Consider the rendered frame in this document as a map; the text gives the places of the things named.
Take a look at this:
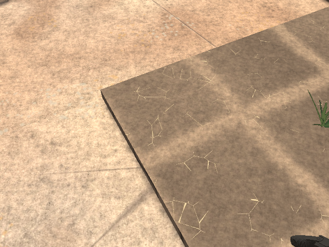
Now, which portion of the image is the robot right hand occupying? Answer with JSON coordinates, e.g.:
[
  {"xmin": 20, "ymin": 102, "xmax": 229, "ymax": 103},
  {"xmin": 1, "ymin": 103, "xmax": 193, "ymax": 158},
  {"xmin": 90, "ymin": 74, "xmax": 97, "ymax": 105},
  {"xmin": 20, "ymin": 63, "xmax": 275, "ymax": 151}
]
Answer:
[{"xmin": 290, "ymin": 235, "xmax": 329, "ymax": 247}]

